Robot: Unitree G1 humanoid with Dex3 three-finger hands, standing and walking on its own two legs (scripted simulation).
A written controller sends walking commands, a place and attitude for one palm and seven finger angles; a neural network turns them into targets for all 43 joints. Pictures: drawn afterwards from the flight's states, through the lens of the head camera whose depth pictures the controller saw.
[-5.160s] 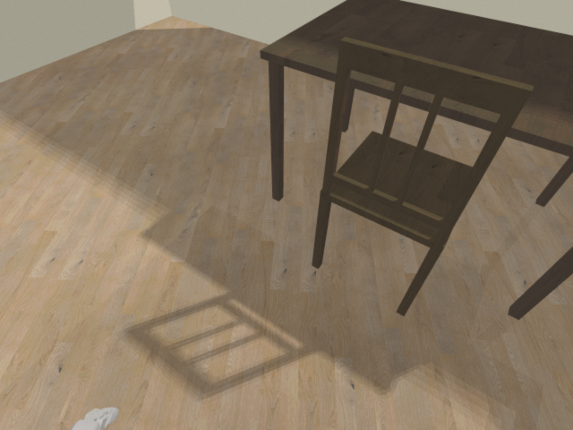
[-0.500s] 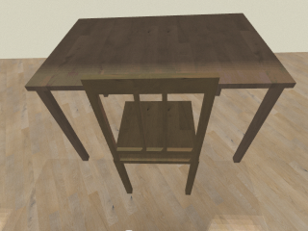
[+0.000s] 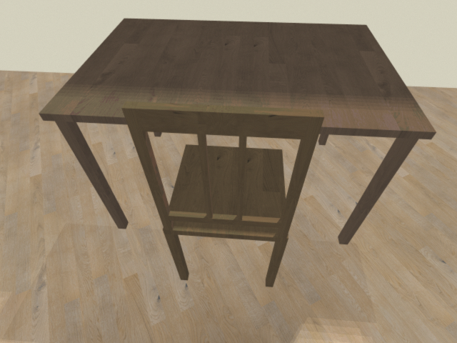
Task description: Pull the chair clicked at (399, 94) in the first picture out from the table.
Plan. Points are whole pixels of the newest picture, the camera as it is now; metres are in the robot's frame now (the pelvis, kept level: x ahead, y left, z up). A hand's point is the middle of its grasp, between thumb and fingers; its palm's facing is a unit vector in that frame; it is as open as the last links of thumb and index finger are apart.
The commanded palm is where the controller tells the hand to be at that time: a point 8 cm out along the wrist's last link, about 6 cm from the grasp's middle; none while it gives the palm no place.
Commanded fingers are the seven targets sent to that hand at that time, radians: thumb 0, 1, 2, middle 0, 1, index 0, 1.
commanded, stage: look again from close up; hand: left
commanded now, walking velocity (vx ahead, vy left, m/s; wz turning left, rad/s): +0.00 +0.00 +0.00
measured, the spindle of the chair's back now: (206, 180) +0.51 +0.10 -0.08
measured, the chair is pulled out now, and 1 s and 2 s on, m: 0.00 0.00 0.00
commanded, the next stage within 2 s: shuffle to correct the standing spot in 1.04 s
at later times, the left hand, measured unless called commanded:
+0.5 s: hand out of the picture +0.01 +0.20 -0.18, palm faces +0.03 -0.98 -0.21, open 7.4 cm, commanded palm none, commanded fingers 0.00 0.90 0.90 -0.20 -0.30 -0.20 -0.30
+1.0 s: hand out of the picture -0.02 +0.20 -0.18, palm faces +0.04 -0.99 -0.15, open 7.4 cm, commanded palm none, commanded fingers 0.00 0.90 0.90 -0.20 -0.30 -0.20 -0.30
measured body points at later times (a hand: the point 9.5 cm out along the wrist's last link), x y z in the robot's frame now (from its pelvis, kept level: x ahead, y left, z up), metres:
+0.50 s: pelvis -0.01 +0.03 -0.01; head -0.01 +0.02 +0.44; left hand +0.01 +0.25 -0.16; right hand -0.01 -0.18 -0.17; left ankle -0.02 +0.13 -0.74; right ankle -0.01 -0.08 -0.74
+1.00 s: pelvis +0.00 +0.05 +0.00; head +0.01 +0.05 +0.44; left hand -0.02 +0.25 -0.17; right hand +0.00 -0.17 -0.16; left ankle -0.02 +0.13 -0.74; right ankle -0.01 -0.08 -0.74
